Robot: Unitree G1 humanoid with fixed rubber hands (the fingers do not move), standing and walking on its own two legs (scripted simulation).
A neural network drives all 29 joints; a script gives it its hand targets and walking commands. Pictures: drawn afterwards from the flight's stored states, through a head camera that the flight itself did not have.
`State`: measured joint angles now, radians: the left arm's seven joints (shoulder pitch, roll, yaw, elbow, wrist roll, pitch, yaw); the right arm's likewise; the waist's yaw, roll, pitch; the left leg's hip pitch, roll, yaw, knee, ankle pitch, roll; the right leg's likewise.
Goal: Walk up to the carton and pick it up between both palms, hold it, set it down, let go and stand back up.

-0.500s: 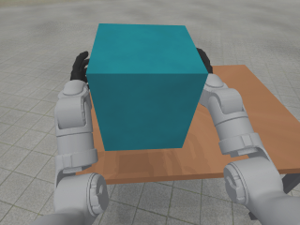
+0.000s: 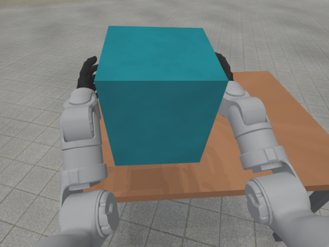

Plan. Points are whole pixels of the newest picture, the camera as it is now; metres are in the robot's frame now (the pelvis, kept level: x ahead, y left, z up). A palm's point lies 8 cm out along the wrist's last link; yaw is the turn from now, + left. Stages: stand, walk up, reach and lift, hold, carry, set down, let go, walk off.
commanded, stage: hold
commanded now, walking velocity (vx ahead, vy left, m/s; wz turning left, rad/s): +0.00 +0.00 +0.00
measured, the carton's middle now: (157, 99) +0.38 +0.01 +0.21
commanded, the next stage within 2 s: set down in 0.42 s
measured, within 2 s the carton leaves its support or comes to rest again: neither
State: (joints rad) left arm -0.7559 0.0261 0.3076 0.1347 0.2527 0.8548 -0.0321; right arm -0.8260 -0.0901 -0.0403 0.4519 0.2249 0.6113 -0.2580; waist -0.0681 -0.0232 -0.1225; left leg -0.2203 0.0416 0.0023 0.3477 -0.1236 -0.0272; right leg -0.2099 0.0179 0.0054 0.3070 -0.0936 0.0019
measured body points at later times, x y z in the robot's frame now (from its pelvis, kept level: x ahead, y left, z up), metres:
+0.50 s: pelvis +0.00 +0.00 +0.00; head -0.05 +0.02 +0.45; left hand +0.39 +0.16 +0.24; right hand +0.39 -0.14 +0.24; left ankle +0.04 +0.14 -0.75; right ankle +0.04 -0.12 -0.75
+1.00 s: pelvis +0.02 -0.01 +0.00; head +0.00 +0.02 +0.45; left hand +0.42 +0.16 +0.20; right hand +0.42 -0.14 +0.18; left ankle +0.04 +0.14 -0.75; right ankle +0.04 -0.12 -0.75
